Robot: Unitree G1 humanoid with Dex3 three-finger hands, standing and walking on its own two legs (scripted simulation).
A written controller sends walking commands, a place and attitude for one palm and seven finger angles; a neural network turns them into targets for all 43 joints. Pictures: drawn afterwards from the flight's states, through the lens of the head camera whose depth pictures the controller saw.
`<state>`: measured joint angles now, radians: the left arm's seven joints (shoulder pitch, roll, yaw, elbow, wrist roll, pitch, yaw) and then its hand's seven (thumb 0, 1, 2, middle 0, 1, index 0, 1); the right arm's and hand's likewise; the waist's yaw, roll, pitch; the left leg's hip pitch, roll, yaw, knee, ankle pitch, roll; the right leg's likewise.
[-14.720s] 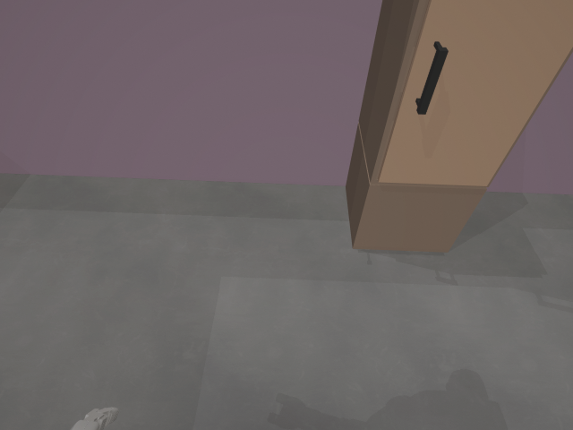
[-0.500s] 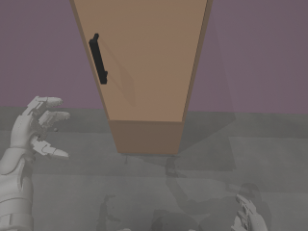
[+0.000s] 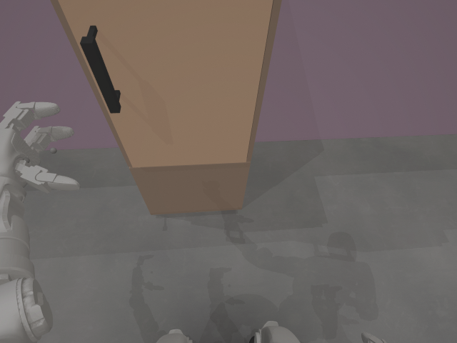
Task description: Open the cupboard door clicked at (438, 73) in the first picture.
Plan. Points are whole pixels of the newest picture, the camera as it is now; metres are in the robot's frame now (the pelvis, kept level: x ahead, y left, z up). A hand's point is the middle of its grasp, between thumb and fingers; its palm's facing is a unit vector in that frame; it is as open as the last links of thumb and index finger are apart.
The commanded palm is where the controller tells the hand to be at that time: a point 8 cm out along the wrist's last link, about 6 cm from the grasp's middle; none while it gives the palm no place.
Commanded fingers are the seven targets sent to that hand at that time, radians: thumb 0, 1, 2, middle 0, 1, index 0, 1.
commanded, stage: move the hooked fingers beside the handle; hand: left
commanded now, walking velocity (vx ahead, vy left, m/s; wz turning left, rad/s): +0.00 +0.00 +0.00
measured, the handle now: (104, 72) +0.62 +0.26 +0.08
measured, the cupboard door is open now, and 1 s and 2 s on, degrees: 0 0 0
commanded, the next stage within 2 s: none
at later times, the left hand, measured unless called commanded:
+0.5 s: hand (58, 116) +0.48 +0.31 +0.09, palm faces +0.06 -1.00 -0.02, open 14.0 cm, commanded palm +0.47 +0.35 +0.09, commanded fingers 0.00 -0.50 0.30 -0.30 -1.20 -0.30 -1.20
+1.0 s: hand (69, 85) +0.56 +0.31 +0.09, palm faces +0.06 -1.00 -0.03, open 14.0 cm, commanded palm +0.54 +0.35 +0.08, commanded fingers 0.00 -0.50 0.30 -0.30 -1.20 -0.30 -1.20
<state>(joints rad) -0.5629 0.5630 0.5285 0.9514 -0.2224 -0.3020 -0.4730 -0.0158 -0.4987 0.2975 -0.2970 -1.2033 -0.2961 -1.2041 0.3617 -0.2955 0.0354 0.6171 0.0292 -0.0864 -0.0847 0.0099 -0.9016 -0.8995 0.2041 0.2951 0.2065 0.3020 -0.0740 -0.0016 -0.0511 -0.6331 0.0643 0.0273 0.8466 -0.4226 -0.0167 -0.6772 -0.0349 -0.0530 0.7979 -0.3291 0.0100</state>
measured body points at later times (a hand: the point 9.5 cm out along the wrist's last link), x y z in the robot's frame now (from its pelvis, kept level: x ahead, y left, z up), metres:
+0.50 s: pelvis +0.00 +0.02 -0.01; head +0.13 +0.04 +0.42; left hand +0.48 +0.36 +0.09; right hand +0.02 -0.26 -0.11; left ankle -0.01 +0.13 -0.70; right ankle +0.03 -0.13 -0.70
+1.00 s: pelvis +0.01 +0.02 -0.02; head +0.19 +0.05 +0.39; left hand +0.55 +0.36 +0.10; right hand -0.04 -0.24 -0.11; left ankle -0.01 +0.13 -0.70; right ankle +0.03 -0.13 -0.70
